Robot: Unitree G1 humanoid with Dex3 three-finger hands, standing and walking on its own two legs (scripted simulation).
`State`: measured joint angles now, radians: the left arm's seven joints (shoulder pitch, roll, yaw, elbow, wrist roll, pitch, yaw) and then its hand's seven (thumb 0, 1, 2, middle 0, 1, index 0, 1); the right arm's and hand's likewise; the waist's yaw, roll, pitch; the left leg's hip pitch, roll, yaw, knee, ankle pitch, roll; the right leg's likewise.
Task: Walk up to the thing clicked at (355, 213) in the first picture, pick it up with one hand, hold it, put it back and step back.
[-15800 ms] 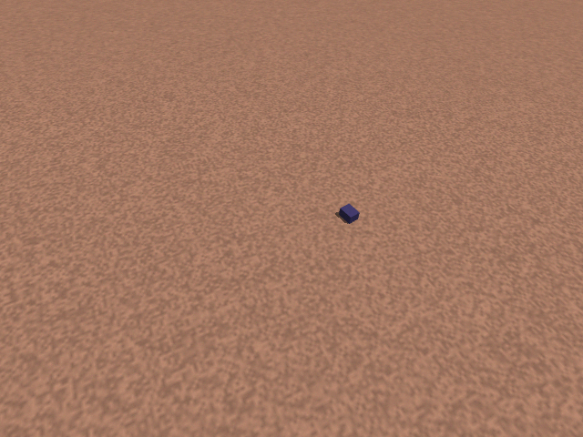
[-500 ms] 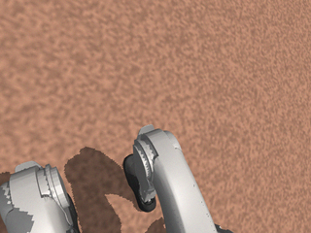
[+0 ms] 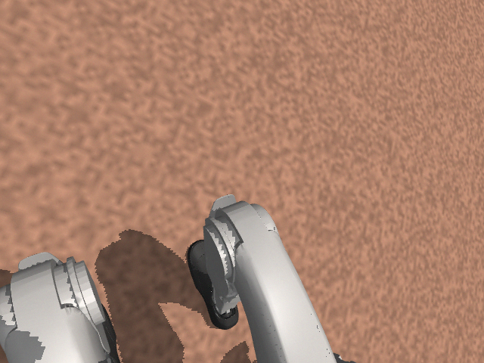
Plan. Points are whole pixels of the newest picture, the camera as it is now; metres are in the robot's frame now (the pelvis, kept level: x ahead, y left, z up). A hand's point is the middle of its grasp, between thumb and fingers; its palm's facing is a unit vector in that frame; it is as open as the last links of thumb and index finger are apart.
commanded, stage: rise first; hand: left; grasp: from above
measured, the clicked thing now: out of the picture +0.49 +0.32 -0.31
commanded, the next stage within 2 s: none
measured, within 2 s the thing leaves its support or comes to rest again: neither
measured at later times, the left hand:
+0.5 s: hand out of the picture +0.45 +0.36 -0.20, palm faces -0.08 -0.43 -0.90, open 12.7 cm
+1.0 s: hand out of the picture +0.45 +0.36 -0.20, palm faces -0.08 -0.43 -0.90, open 12.3 cm
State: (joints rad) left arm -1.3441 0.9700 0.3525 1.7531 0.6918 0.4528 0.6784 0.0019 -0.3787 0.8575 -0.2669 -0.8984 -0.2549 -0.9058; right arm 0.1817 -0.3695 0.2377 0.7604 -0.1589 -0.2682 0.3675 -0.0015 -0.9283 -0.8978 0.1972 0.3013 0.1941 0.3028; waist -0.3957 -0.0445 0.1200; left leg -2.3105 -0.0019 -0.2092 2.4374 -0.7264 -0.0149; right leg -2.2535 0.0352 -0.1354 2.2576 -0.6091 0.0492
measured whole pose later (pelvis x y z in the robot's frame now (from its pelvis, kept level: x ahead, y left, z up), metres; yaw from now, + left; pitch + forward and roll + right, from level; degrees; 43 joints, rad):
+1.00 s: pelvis +0.00 +0.00 +0.00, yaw +0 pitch +32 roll -13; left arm -1.33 0.98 0.35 1.77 0.70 0.42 0.69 0.00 -0.25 0.75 -0.38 -0.80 -0.37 -0.80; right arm 0.18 -0.36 0.24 0.77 -0.18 -0.30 0.36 0.00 -0.93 -0.90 0.20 0.30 0.19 0.30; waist -0.40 -0.06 0.14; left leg -2.29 0.00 -0.21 2.43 -0.72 -0.01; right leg -2.23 0.03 -0.13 2.25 -0.60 0.05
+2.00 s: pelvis +0.00 +0.00 +0.01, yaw +0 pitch +32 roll -13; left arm -1.32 0.99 0.36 1.80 0.70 0.40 0.71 0.00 -0.19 0.70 -0.42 -0.75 -0.42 -0.75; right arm 0.18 -0.37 0.23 0.80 -0.18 -0.34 0.37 0.00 -0.93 -0.90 0.20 0.30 0.19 0.30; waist -0.40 -0.06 0.15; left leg -2.28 0.00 -0.21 2.42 -0.72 -0.01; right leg -2.22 0.03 -0.14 2.24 -0.60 0.05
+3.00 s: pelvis -0.01 +0.00 +0.01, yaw +0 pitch +32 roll -13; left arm -1.32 0.98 0.37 1.81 0.68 0.40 0.72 0.00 -0.24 0.74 -0.38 -0.79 -0.37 -0.79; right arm 0.18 -0.37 0.24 0.81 -0.19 -0.35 0.38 0.00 -0.93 -0.90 0.20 0.30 0.19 0.30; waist -0.41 -0.06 0.15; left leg -2.27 0.00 -0.21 2.41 -0.71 -0.01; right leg -2.21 0.03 -0.14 2.23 -0.60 0.05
